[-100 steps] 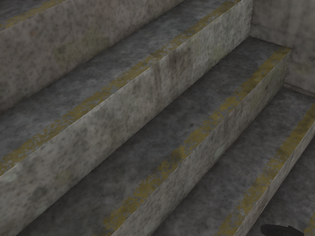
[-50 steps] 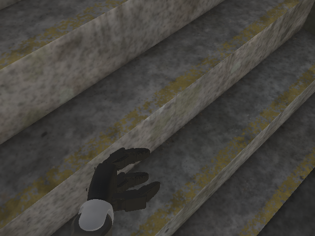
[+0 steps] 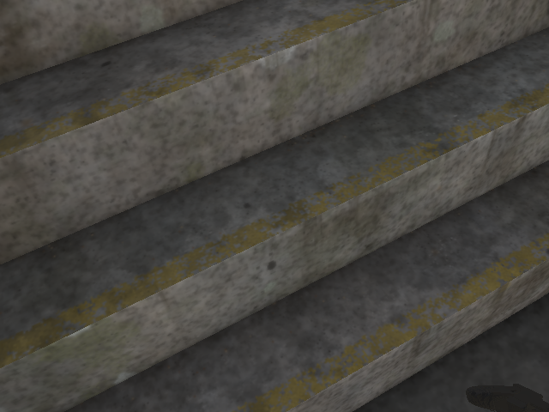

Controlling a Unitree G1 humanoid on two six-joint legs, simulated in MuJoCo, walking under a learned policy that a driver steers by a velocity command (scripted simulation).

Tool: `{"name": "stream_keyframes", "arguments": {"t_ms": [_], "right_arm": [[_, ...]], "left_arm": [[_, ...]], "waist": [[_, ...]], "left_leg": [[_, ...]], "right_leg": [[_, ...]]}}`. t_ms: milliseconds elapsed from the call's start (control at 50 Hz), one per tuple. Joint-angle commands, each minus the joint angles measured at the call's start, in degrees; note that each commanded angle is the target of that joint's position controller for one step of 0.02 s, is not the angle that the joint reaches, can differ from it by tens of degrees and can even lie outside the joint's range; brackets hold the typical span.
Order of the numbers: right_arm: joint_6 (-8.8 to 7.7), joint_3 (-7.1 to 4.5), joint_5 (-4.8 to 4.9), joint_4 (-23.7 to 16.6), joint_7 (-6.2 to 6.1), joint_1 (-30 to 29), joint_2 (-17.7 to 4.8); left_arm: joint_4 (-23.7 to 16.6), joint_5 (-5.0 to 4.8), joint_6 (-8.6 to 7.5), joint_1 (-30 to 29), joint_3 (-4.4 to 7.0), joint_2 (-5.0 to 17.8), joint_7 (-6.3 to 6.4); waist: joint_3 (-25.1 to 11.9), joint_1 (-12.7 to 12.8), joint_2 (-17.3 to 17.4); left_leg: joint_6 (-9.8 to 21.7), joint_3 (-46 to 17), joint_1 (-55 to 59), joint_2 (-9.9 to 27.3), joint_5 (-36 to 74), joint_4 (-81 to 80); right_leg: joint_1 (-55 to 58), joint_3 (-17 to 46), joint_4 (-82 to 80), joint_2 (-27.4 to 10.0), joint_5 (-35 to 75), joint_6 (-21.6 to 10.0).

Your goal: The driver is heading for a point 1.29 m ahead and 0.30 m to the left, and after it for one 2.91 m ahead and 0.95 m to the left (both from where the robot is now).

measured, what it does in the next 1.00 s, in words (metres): walks ahead, turning left: left foot, then right foot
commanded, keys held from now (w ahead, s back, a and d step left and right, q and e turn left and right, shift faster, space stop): w+shift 0.02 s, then w+q+shift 0.68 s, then w+shift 0.14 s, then w+e+shift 0.16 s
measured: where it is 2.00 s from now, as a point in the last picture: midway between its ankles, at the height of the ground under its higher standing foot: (287, 227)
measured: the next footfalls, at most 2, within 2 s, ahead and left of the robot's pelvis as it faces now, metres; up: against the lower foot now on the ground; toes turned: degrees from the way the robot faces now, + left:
left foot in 0.30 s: +0.19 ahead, +0.08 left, +0.00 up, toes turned +1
right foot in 0.62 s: +0.35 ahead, -0.08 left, +0.00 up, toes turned +18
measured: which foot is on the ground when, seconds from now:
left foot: up 0.00-0.28, down 0.30-0.60, up 0.62-1.00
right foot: down 0.00-0.32, up 0.34-0.60, down 0.62-1.00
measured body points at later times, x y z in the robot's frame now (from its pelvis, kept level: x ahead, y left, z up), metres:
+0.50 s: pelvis +0.18 +0.02 +0.00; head +0.21 +0.03 +0.45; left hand +0.35 +0.26 -0.07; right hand +0.29 -0.24 -0.11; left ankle +0.15 +0.08 -0.74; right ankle +0.25 -0.11 -0.71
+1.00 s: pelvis +0.29 +0.09 +0.01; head +0.37 +0.11 +0.45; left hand +0.10 +0.28 -0.11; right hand +0.66 +0.15 +0.01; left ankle +0.26 +0.24 -0.41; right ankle +0.32 -0.09 -0.74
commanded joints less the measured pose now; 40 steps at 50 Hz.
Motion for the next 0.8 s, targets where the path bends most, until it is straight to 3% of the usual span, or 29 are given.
{"name": "stream_keyframes", "arguments": {"t_ms": [20,100,120,160,180,240,280,300,320,340,360,400,440,460,480,500,520,540,580,600,620,640,660,680,700,720,760,780,800], "right_arm": [[-1.51,-0.77,0.58,-4.29,0.34,-8.52,-2.67],[-1.78,-1.27,2.08,-3.58,0.34,-10.13,-3.92],[-1.85,-1.12,2.31,-3.27,0.38,-8.79,-3.09],[-2.06,-1.47,2.51,-2.68,0.52,-7.44,-4.19],[-2.06,-1.61,2.66,-1.51,0.39,-6.06,-4.72],[-1.79,-2.31,2.63,1.54,-0.31,1.97,-6.39],[-2.17,-2.66,1.9,4.12,-0.54,12.77,-5.74],[-2.32,-3.74,0.81,6.36,-0.85,23.47,-8.59],[-2.49,-5.07,-0.26,6.41,-0.41,23.43,-14.08],[-2.52,-4.82,1.06,6.12,0.44,16.63,-12.47],[-2.54,-4.65,1.69,3.93,0.7,11.74,-10.53],[-2.54,-3.8,2.27,1.77,-0.06,5.86,-7.96],[-2.77,-3.36,2.08,0.35,-0.4,0.23,-7.88],[-2.63,-3.65,1.51,0.44,-0.19,2.14,-8.33],[-2.44,-4.1,1.51,1.18,-0.01,4.57,-8.81],[-2.27,-4.64,1.88,1.75,0.13,6.4,-9.7],[-2.08,-4.74,2.0,2.39,0.2,7.39,-9.35],[-2.22,-4.7,2.58,2.2,0.26,6.9,-8.75],[-2.78,-4.48,3.42,0.93,0.85,4.57,-8.03],[-3.21,-4.16,4.41,-0.59,0.59,1.56,-6.73],[-3.67,-3.38,5.15,-3.18,0.47,-2.21,-3.43],[-2.77,-2.14,3.36,-4.36,-0.44,3.5,0.4],[-0.82,-2.1,1.09,-3.39,-1.86,7.42,-2.22],[0.44,-2.5,-1.11,-3.62,-2.16,4.07,-3.0],[0.93,-2.47,-1.76,-5.62,-2.14,2.56,-2.32],[1.25,-2.11,-1.92,-7.17,-2.05,1.03,-1.51],[1.12,-0.97,-0.64,-9.45,-2.12,-5.4,1.27],[0.87,-0.68,-0.74,-10.08,-2.26,-8.11,2.01],[0.86,-0.59,-0.65,-11.49,-2.56,-10.71,3.68]], "left_arm": [[-2.49,0.12,-1.14,0.89,3.49,10.69,0.56],[-1.66,0.54,-2.52,-1.26,2.67,9.03,-0.22],[-1.54,0.33,-2.82,-4.25,2.27,8.24,0.17],[-0.77,0.62,-3.46,-4.76,2.02,8.27,0.45],[-0.38,0.92,-3.78,-5.27,1.63,7.37,0.79],[0.61,1.57,-3.99,-5.51,1.63,8.26,1.71],[-1.34,0.44,-3.25,-9.41,2.02,10.2,2.47],[-4.1,0.57,-3.35,-15.8,1.93,10.1,2.79],[-6.94,-0.74,-3.5,-16.33,0.71,5.59,1.59],[-6.44,2.22,-3.52,-14.03,0.09,4.78,1.04],[-6.76,4.09,-3.86,-13.78,-0.11,6.01,0.5],[-7.48,4.0,-3.89,-13.37,-0.55,6.46,-0.37],[-7.28,3.32,-2.73,-13.86,-2.31,1.91,-0.78],[-8.25,2.58,-2.22,-16.01,-2.89,0.95,-0.54],[-8.63,1.6,-1.9,-16.85,-2.91,0.79,0.12],[-8.48,0.65,-2.03,-17.01,-2.54,2.32,1.26],[-8.96,-0.17,-1.84,-16.58,-2.59,2.02,2.29],[-9.02,-0.18,-2.1,-14.38,-2.59,2.06,3.02],[-8.48,0.19,-2.57,-9.95,-1.38,3.85,4.03],[-7.76,1.52,-2.73,-6.45,-0.63,5.27,4.33],[-6.03,2.95,-2.86,0.87,1.19,10.9,5.07],[-5.3,4.66,-1.73,-2.48,2.24,15.02,4.83],[-7.95,4.71,-1.26,-11.5,2.47,12.63,4.48],[-8.95,2.76,-1.61,-16.64,1.47,7.7,4.22],[-8.1,2.47,-1.97,-17.55,1.32,6.57,4.3],[-5.85,2.9,-2.94,-14.61,1.42,6.84,4.36],[-0.44,4.33,-4.63,-4.61,1.44,6.35,3.49],[1.82,4.51,-5.29,-0.95,1.41,5.54,3.18],[4.87,4.51,-5.82,2.76,1.93,6.49,3.14]], "waist": [[-1.28,1.83,-4.15],[0.9,2.68,-6.9],[1.07,1.04,-7.44],[1.61,0.41,-5.74],[1.45,-0.25,-5.91],[-3.65,-4.18,-5.37],[-7.48,-10.07,-5.41],[-8.77,-15.59,-2.42],[-5.52,-12.33,9.94],[-3.56,-7.45,11.57],[-2.11,-5.72,4.44],[-1.65,-1.8,-2.46],[-0.35,-0.15,-0.64],[-1.01,-2.33,0.27],[-2.82,-3.93,1.18],[-5.18,-5.08,1.92],[-8.26,-4.9,5.43],[-10.78,-4.13,6.33],[-13.18,-0.64,1.55],[-11.86,1.38,-0.88],[-11.77,5.01,-11.16],[-12.71,-1.54,-20.62],[-14.48,-5.28,-16.57],[-10.62,-6.43,-7.66],[-7.59,-7.66,-3.59],[-6.04,-7.85,-2.81],[-0.25,-3.69,-1.4],[-1.03,-1.81,-1.69],[-2.76,-0.76,-4.27]], "left_leg": [[-0.23,0.17,-4.91,-0.37,4.3,-11.9],[0.79,0.67,-3.85,0.91,5.82,-19.9],[1.83,0.88,1.19,0.63,6.63,-19.8],[3.75,1.2,4.68,-0.02,4.64,-19.75],[4.99,1.29,6.27,-0.92,3.04,-19.36],[8.88,3.3,10.81,-5.16,-5.95,-20.97],[11.36,1.1,21.34,-5.2,-2.82,-26.64],[13.96,-7.43,32.57,-0.58,-5.64,-29.27],[21.33,-29.76,40.6,10.72,-2.66,-34.71],[26.37,-42.55,39.59,14.71,-0.02,-38.3],[26.11,-36.98,32.11,14.79,-2.95,-38.35],[20.56,-26.15,19.62,9.32,-0.02,-41.76],[15.93,-15.97,9.21,2.28,24.63,-38.88],[14.87,-15.9,11.32,2.01,31.21,-37.17],[13.96,-16.84,14.61,2.24,34.14,-35.16],[12.82,-18.05,18.17,2.62,35.96,-33.26],[12.79,-19.33,20.65,3.51,40.73,-30.76],[12.69,-19.52,20.65,3.54,47.75,-27.84],[11.45,-18.41,19.59,0.84,49.94,-18.29],[10.21,-16.01,12.44,-1.04,44.99,-10.55],[7.97,-11.59,-2.44,-5.8,20.18,5.29],[6.79,-4.83,-13.28,-9.72,-17.95,20.02],[6.29,-3.48,-12.33,-3.64,-19.31,36.38],[6.04,-5.29,-11.13,-1.44,-15.02,47.71],[5.54,-5.08,-14.43,-1.7,-12.99,56.76],[5.24,-6.32,-18.31,-0.72,-12.14,62.3],[4.73,-7.81,-34.34,-1.31,-14.08,64.5],[4.74,-7.39,-37.88,-2.26,-15.25,67.18],[5.44,-6.88,-40.8,-3.71,-17.53,74.51]], "right_leg": [[9.62,15.85,-13.59,-12.71,-2.68,-2.86],[11.6,14.67,-16.62,-15.46,-1.78,-2.42],[7.66,12.35,-16.93,-15.35,0.14,-2.6],[6.2,10.53,-18.14,-15.91,2.54,-3.22],[6.79,8.42,-17.6,-15.35,9.65,-3.11],[14.21,1.23,-3.97,-14.05,54.88,-2.3],[10.78,-2.09,9.66,-13.14,69.41,-0.8],[-2.23,-3.5,23.91,-10.98,58.13,0.9],[-23.37,-7.54,38.81,-2.34,30.59,5.92],[-33.45,-1.36,46.07,1.8,-6.13,7.88],[-31.7,3.08,47.38,-2.8,-5.23,7.97],[-21.4,0.31,34.47,-5.64,-2.32,7.54],[-7.94,-6.96,21.17,-2.76,-3.82,6.95],[-7.7,-8.1,16.14,-2.21,-4.67,6.92],[-7.48,-7.87,11.81,-2.02,-1.11,6.95],[-7.11,-7.39,8.65,-1.87,2.41,7.24],[-5.61,-8.06,8.23,-1.41,3.48,6.96],[-1.73,-7.85,7.57,-1.32,6.62,6.37],[5.68,-9.14,0.74,-2.26,7.17,5.68],[11.92,-7.34,-1.01,-5.65,9.27,4.65],[22.27,6.94,-8.14,-18.23,18.01,2.64],[23.73,18.19,-10.15,-30.43,25.6,-3.5],[14.1,21.52,-8.61,-34.62,8.66,-8.88],[4.1,16.53,-11.09,-30.83,-2.36,-8.4],[0.22,13.36,-11.66,-29.19,-5.21,-7.24],[-0.79,9.84,-12.39,-27.97,-5.02,-6.22],[5.86,4.7,-10.78,-25.73,-1.93,-4.28],[9.55,2.73,-10.36,-25.39,3.18,-4.27],[12.28,2.38,-11.11,-26.02,3.57,-4.88]]}}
